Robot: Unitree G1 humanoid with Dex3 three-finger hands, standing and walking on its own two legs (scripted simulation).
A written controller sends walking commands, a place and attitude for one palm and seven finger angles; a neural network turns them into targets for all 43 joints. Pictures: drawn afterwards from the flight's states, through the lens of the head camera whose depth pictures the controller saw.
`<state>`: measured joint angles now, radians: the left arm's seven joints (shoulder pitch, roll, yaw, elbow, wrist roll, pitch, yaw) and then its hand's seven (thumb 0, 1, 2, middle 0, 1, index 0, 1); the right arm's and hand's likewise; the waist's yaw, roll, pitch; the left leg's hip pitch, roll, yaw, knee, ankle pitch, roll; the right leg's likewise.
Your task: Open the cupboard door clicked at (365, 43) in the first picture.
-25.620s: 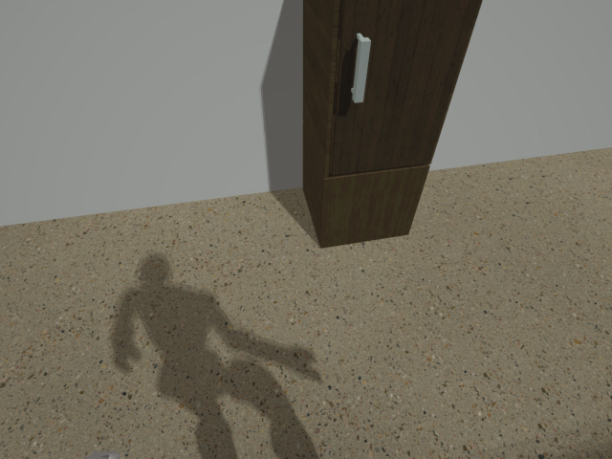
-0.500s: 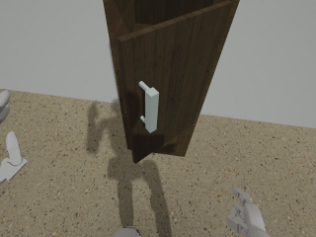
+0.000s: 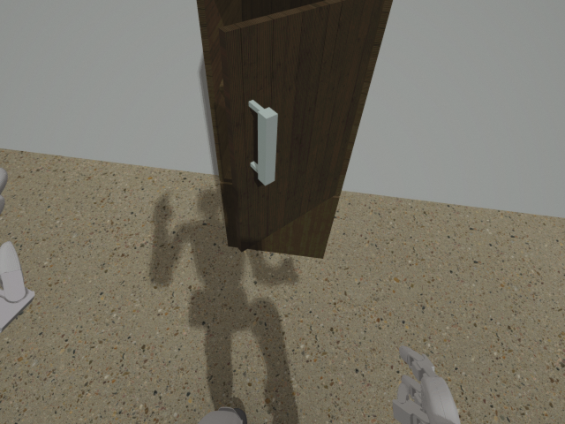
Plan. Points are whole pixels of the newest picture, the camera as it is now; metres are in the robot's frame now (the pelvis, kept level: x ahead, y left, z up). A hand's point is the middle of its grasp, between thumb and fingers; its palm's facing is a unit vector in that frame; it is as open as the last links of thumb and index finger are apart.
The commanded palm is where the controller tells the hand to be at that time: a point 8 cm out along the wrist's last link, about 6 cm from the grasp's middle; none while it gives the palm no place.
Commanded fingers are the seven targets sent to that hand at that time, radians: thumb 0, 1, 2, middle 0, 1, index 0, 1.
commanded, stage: stop stepping back and stand still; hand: left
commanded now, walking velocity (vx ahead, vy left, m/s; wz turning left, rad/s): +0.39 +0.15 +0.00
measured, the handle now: (260, 143) +0.59 +0.09 +0.04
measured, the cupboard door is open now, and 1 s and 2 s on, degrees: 46 46 46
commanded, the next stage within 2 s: let the arm hang, fingers relaxed in 0.54 s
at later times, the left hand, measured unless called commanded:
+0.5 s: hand out of the picture +0.14 +0.26 +0.18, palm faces +0.42 -0.77 -0.48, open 7.4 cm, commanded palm +0.09 +0.30 +0.18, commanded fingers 0.00 0.90 0.90 -0.20 -0.30 -0.20 -0.30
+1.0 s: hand out of the picture -0.09 +0.18 -0.17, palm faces +0.05 -0.99 -0.16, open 7.1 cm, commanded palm none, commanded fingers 0.00 0.90 0.90 -0.20 -0.30 -0.20 -0.30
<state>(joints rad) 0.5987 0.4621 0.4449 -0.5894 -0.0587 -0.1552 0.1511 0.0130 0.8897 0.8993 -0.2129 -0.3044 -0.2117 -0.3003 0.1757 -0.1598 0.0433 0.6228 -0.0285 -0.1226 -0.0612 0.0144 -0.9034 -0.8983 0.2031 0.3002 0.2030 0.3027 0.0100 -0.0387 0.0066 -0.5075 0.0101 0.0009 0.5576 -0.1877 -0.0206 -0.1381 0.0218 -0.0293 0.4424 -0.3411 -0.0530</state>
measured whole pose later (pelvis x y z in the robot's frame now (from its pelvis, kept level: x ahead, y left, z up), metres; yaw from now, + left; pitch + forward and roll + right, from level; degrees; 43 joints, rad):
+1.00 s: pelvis -0.09 +0.01 +0.00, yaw +3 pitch -2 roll +0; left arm 0.28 0.19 0.00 1.03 0.01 0.04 0.00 0.01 0.97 0.90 -0.21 -0.30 -0.21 -0.30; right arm 0.21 -0.23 0.01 1.02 -0.03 0.02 -0.01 0.01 -0.91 -0.90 0.20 0.30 0.20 0.30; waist -0.01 -0.03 0.06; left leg -0.28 -0.01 -0.02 0.47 -0.16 0.00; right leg -0.22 0.02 -0.08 0.48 -0.22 -0.04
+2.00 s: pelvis -0.06 +0.00 +0.01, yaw +3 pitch -2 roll +0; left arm 0.13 0.28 0.02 1.14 0.01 -0.01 0.01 0.00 0.91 0.90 -0.20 -0.30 -0.20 -0.30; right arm 0.12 -0.29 -0.01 1.13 -0.02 0.00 -0.02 0.01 -0.91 -0.90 0.20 0.30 0.20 0.30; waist 0.00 0.02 0.07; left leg -0.16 0.00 -0.03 0.34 -0.14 -0.01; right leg -0.11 0.02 -0.08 0.35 -0.21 -0.05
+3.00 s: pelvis -0.07 -0.03 -0.01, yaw -12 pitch +0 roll +2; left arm 0.18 0.22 0.08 0.94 0.02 0.04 -0.02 0.00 0.91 0.90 -0.20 -0.30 -0.20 -0.30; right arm 0.24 -0.21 -0.05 1.01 -0.02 0.05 -0.04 0.01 -0.91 -0.90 0.20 0.30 0.20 0.30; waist 0.01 0.01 0.10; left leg -0.32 0.11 0.15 0.73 -0.42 -0.05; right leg -0.31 -0.01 -0.01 0.65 -0.31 -0.05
